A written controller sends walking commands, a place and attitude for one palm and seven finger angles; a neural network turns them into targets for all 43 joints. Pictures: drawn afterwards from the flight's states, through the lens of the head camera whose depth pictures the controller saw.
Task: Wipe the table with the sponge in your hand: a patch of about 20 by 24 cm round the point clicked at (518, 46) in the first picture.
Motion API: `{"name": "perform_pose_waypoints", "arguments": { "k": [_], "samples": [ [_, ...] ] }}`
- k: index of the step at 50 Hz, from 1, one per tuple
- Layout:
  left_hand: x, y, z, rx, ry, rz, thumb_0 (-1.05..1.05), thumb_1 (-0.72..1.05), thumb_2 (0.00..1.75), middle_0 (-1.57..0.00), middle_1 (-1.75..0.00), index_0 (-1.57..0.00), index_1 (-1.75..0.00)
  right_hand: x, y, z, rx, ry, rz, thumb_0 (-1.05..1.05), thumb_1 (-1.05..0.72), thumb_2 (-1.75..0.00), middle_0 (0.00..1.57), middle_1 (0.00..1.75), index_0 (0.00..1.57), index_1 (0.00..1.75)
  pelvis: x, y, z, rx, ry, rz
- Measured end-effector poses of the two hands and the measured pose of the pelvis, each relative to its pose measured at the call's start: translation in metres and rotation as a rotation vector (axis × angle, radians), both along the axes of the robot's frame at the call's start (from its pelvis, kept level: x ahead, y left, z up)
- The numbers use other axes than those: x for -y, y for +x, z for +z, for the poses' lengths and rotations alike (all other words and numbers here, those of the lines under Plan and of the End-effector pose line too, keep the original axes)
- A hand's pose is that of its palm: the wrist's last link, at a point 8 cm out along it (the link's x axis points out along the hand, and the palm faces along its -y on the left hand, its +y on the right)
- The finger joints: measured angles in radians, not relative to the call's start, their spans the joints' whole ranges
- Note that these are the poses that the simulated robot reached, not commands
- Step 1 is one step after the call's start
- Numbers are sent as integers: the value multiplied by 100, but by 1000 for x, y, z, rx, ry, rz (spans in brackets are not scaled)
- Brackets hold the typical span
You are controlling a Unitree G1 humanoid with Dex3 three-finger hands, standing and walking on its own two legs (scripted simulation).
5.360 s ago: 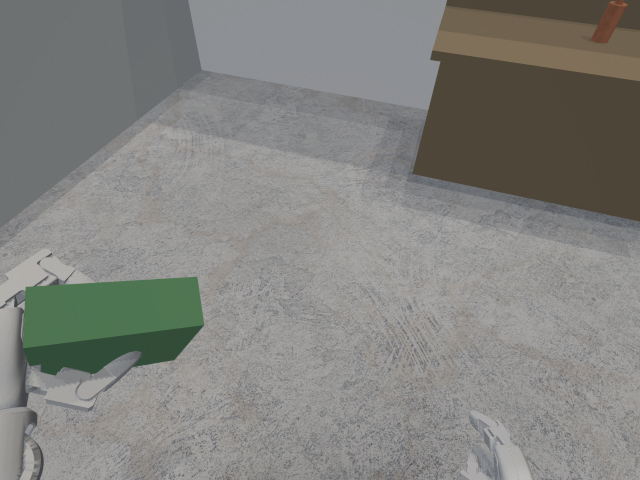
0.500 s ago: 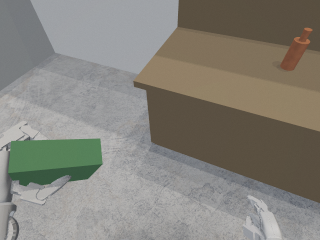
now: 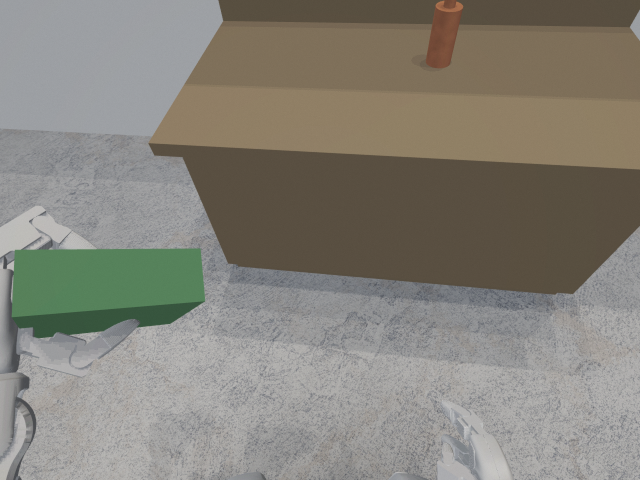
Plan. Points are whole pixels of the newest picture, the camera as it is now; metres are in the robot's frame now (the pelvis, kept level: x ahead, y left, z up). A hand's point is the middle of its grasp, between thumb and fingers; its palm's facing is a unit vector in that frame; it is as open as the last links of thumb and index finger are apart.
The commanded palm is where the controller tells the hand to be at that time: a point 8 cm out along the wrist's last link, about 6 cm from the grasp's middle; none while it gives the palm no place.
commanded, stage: turn to face it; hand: left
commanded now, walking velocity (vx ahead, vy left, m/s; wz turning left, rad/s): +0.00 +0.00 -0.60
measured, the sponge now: (137, 293) +0.25 +0.20 +0.16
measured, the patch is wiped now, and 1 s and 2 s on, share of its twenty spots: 0.00 0.00 0.00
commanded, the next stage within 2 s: take the last steps up to it in 0.70 s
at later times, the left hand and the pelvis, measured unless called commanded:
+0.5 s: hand (143, 342) +0.19 +0.16 +0.19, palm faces +0.18 -0.90 -0.39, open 9.3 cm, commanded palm +0.15 +0.21 +0.20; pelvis -0.07 -0.02 +0.01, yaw -14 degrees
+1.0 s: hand (286, 411) +0.15 +0.04 +0.19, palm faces -0.08 -0.81 -0.58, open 9.3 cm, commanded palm +0.12 +0.12 +0.20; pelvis -0.14 -0.07 +0.02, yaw -24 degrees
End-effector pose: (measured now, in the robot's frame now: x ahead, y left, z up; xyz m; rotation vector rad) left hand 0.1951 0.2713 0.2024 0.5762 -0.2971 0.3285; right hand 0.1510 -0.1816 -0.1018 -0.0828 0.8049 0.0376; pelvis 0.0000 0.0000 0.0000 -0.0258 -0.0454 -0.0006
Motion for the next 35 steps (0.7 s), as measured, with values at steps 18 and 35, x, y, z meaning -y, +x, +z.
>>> {"name": "perform_pose_waypoints", "arguments": {
  "k": [18,35],
  "samples": [
    [67,-17,13,-27,-7,-202,0,-44,103,-84,-136,-84,-135,142,-82,45,-30,-228,-306,1,-91,-90,20,30,20,30,33,-44,16,-58,82,-206],
    [103,-38,2,-16,-54,-279,-1,-44,103,-84,-136,-84,-135,89,-167,25,28,-41,-373,1,-90,-90,20,30,20,30,41,-98,13,-27,17,-368]
  ]
}}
